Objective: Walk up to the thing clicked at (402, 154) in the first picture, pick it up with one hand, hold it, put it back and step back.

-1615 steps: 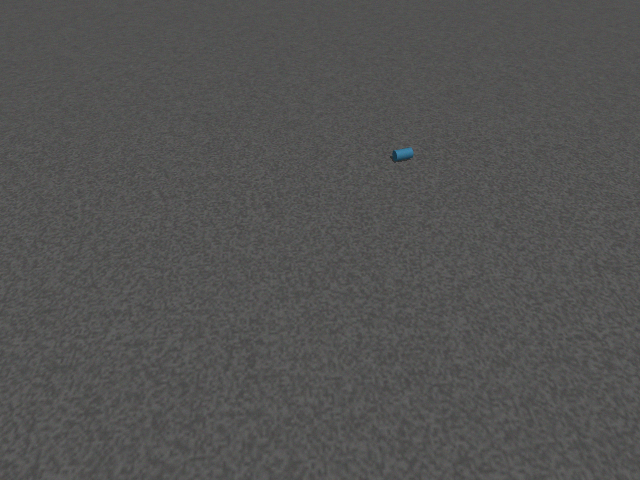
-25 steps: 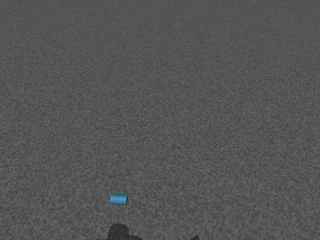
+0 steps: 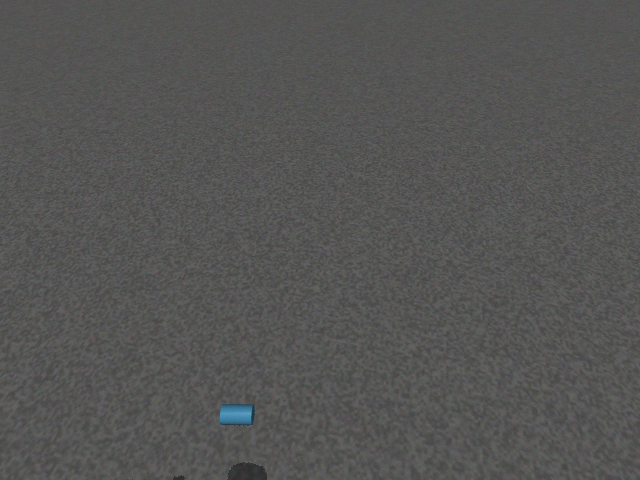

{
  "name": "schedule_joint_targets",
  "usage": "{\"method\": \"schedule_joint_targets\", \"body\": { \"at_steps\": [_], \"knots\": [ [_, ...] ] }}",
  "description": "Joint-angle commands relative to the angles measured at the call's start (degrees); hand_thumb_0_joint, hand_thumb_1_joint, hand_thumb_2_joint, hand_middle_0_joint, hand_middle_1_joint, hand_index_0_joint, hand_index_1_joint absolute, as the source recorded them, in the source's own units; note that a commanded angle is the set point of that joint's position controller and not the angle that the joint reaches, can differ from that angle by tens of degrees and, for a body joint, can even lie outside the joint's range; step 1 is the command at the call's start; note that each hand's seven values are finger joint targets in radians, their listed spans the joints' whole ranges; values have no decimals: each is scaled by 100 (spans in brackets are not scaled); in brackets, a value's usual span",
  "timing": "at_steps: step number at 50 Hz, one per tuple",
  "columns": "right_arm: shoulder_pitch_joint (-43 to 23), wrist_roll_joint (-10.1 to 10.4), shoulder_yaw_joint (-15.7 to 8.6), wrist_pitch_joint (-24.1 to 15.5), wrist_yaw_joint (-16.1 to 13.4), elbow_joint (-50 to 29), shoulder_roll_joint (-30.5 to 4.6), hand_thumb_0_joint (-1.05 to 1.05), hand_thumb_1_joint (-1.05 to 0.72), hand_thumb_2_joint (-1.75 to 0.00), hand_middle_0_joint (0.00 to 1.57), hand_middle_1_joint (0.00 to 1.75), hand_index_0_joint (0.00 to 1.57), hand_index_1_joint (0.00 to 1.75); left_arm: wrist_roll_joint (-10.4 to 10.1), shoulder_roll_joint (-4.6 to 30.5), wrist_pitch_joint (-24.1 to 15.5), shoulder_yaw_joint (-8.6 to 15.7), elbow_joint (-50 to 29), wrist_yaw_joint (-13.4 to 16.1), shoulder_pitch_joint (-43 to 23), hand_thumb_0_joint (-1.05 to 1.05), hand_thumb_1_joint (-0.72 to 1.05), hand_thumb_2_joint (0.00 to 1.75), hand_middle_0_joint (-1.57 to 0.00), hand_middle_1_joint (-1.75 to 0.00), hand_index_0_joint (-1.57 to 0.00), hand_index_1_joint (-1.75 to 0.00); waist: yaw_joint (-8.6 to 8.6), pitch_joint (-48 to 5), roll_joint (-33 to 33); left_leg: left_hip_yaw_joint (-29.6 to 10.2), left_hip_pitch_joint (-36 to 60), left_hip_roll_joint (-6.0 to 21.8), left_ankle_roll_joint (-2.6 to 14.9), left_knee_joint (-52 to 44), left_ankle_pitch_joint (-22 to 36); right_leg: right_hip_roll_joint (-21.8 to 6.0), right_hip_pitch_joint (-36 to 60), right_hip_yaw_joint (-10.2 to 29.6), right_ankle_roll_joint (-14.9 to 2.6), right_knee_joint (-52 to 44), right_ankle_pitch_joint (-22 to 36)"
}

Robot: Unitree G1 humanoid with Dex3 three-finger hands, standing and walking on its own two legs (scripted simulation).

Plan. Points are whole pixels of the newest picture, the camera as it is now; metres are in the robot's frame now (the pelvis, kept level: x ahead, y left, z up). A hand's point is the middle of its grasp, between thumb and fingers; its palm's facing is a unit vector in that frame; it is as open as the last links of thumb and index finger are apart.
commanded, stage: stand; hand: left
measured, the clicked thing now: (237, 414) +0.47 +0.26 -0.75
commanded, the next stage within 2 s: none
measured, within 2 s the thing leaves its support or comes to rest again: neither
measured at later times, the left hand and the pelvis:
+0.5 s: hand out of the picture +0.07 +0.26 -0.16, palm faces -0.01 -0.94 -0.34, open 7.4 cm; pelvis +0.01 +0.00 +0.00, yaw +1 degrees
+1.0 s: hand out of the picture +0.08 +0.26 -0.16, palm faces -0.01 -0.94 -0.34, open 7.4 cm; pelvis +0.01 +0.01 +0.00, yaw +1 degrees
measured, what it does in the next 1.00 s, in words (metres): stands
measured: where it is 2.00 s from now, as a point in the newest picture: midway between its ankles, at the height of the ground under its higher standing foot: outside the picture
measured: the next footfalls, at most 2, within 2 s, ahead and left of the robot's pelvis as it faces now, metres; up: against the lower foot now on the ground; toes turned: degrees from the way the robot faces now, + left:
none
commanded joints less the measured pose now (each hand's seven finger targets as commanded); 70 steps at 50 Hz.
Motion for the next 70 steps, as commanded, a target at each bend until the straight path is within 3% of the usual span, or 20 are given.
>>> {"method": "schedule_joint_targets", "body": {
  "at_steps": [1, 4, 9, 11, 16, 19, 26, 33, 46, 48, 60, 70],
  "knots": [
    [-448, -4, -226, -185, -86, -336, -1219, 0, -90, -90, 20, 30, 20, 30, 7, 1313, -118, 244, -280, 82, -148, 0, 90, 90, -20, -30, -20, -30, 151, -604, 29, -561, 212, 601, 197, -357, 692, -650, 76, 454, -215, -344, 921],
    [-372, 4, -223, -181, -96, -314, -1205, 0, -90, -90, 20, 30, 20, 30, 11, 1320, -124, 251, -292, 94, -175, 0, 90, 90, -20, -30, -20, -30, 113, -660, -15, -543, 244, 604, 197, -355, 856, -650, 125, 421, -214, -328, 1098],
    [-370, -5, -219, -141, -95, -288, -1195, 0, -90, -90, 20, 30, 20, 30, 24, 1322, -92, 233, -246, 88, -129, 0, 90, 90, -20, -30, -20, -30, 88, -383, -40, -570, 110, 572, 188, -473, 181, -610, -136, 439, -209, -507, 425],
    [-407, 0, -231, -130, -88, -300, -1238, 0, -90, -90, 20, 30, 20, 30, 22, 1293, -102, 222, -234, 89, -35, 0, 90, 90, -20, -30, -20, -30, 115, -358, -10, -571, 141, 572, 218, -434, 148, -613, -183, 450, -192, -555, 446],
    [-335, 2, -198, -141, -87, -320, -1205, 0, -90, -90, 20, 30, 20, 30, 16, 1329, -124, 234, -242, 100, 7, 0, 90, 90, -20, -30, -20, -30, 91, -583, 29, -555, 234, 597, 241, -365, 742, -663, 46, 418, -199, -440, 1034],
    [-342, -8, -195, -142, -104, -320, -1220, 0, -90, -90, 20, 30, 20, 30, 16, 1329, -104, 227, -227, 99, 56, 0, 90, 90, -20, -30, -20, -30, 95, -477, 41, -541, 192, 577, 230, -378, 588, -654, -34, 408, -189, -503, 861],
    [-380, 7, -189, -137, -108, -338, -1222, 0, -90, -90, 20, 30, 20, 30, 12, 1312, -103, 217, -238, 106, 120, 0, 90, 90, -20, -30, -20, -30, 117, -591, 7, -558, 339, 600, 232, -324, 996, -663, 38, 341, -190, -405, 1128],
    [-387, 8, -202, -113, -112, -361, -1219, 0, -90, -90, 20, 30, 20, 30, 17, 1297, -82, 203, -243, 119, 145, 0, 90, 90, -20, -30, -20, -30, 120, -478, -7, -581, 214, 590, 226, -375, 779, -643, 11, 310, -183, -450, 835],
    [-403, 10, -203, -120, -108, -371, -1216, 0, -90, -90, 20, 30, 20, 30, 26, 1292, -86, 211, -289, 120, 169, 0, 90, 90, -20, -30, -20, -30, 156, -541, 31, -586, 258, 577, 230, -333, 977, -679, 122, 302, -182, -451, 1035],
    [-316, 6, -186, -120, -108, -349, -1185, 0, -90, -90, 20, 30, 20, 30, 10, 1322, -77, 220, -289, 122, 133, 0, 90, 90, -20, -30, -20, -30, 132, -413, 16, -586, 120, 550, 215, -423, 735, -667, 96, 314, -182, -508, 792],
    [-298, 9, -197, -114, -116, -371, -1210, 0, -90, -90, 20, 30, 20, 30, 30, 1278, -89, 205, -315, 129, 194, 0, 90, 90, -20, -30, -20, -30, 140, -544, 19, -573, 249, 572, 249, -292, 1067, -709, 185, 289, -176, -463, 1190],
    [-272, 1, -194, -107, -123, -396, -1183, 0, -90, -90, 20, 30, 20, 30, 29, 1307, -55, 219, -310, 128, 186, 0, 90, 90, -20, -30, -20, -30, 136, -441, 49, -593, 166, 542, 216, -391, 855, -680, 117, 258, -194, -462, 874]
  ]
}}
